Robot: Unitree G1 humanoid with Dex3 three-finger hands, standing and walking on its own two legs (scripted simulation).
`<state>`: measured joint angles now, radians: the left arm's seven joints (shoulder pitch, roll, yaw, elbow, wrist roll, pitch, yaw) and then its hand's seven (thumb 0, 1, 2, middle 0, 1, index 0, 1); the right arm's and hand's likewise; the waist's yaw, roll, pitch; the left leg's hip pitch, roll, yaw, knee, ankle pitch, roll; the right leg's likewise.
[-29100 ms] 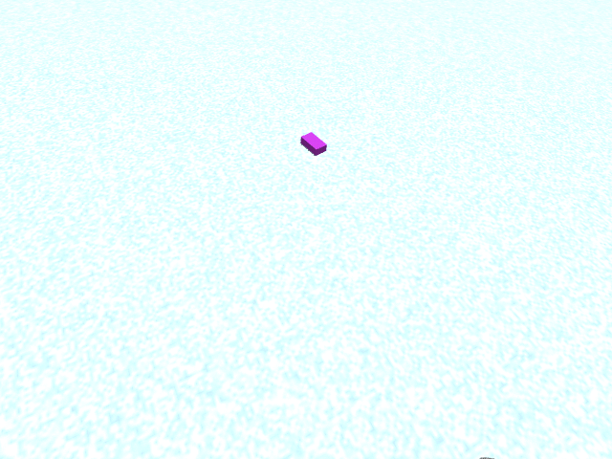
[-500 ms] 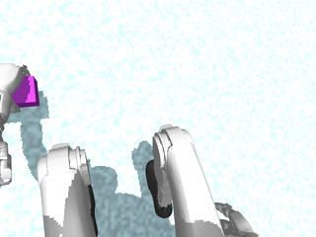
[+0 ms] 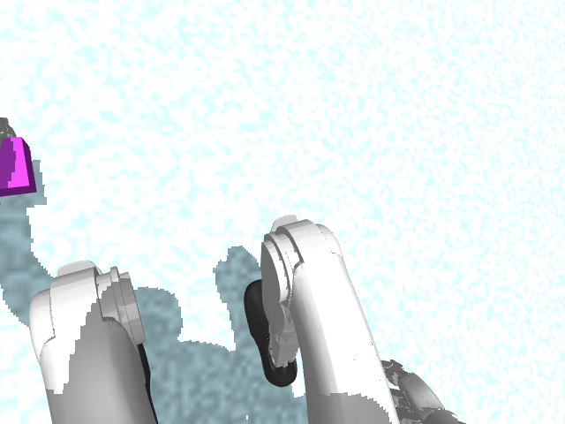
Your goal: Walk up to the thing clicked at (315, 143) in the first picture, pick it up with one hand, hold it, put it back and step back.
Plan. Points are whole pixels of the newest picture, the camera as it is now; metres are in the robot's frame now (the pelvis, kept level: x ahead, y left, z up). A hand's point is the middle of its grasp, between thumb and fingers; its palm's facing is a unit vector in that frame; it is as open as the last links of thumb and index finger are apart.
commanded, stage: rest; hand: left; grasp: from above
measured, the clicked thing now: out of the picture +0.46 +0.30 -0.23
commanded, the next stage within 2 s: open in 1.16 s
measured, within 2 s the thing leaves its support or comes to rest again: neither
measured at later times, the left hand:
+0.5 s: hand out of the picture +0.46 +0.29 -0.24, palm faces -0.47 -0.08 -0.88, open 9.9 cm
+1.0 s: hand out of the picture +0.46 +0.28 -0.26, palm faces -0.47 -0.08 -0.88, open 9.9 cm
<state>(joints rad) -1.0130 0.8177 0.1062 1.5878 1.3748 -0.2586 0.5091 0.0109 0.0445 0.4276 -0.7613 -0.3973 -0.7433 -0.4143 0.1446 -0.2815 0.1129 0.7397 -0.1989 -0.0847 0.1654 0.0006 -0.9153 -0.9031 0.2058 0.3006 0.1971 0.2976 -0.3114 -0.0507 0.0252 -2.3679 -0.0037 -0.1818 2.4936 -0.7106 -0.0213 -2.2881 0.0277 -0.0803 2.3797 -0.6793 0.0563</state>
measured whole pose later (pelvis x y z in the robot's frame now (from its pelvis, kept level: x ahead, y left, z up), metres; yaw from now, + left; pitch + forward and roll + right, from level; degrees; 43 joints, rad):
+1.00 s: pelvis +0.00 +0.01 -0.01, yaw -4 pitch +28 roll -13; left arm -1.04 0.98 0.12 1.74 1.37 -0.26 0.63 0.01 0.04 0.42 -0.76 -0.40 -0.75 -0.41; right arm 0.10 -0.33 0.25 0.70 -0.28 -0.20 0.24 0.00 -0.91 -0.91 0.21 0.30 0.20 0.30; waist -0.39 -0.12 0.15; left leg -2.36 0.00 -0.26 2.58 -0.73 -0.02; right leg -2.26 0.06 -0.14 2.40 -0.67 0.07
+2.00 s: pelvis +0.00 +0.01 -0.01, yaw -5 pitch +27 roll -15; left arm -1.05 1.02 0.10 1.73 1.33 -0.25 0.62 0.00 -0.34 0.85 -0.24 -0.82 -0.24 -0.83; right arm 0.09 -0.35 0.30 0.66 -0.27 -0.23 0.26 0.00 -0.91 -0.91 0.21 0.30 0.20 0.30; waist -0.39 -0.14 0.19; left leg -2.34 0.01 -0.28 2.58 -0.74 -0.02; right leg -2.24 0.06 -0.16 2.38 -0.66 0.08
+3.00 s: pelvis -0.02 +0.00 +0.05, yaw +2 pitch +33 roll -8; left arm -0.99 0.72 -0.02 1.37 1.18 -0.16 0.22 0.01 -0.46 0.97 -0.12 -0.97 -0.12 -0.97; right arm 0.14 -0.33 0.09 0.65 -0.10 -0.03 0.16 0.00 -0.91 -0.91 0.20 0.30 0.20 0.30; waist -0.24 0.01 -0.05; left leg -2.24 0.00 -0.15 2.32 -0.65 -0.01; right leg -2.17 0.01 -0.07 2.23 -0.63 0.04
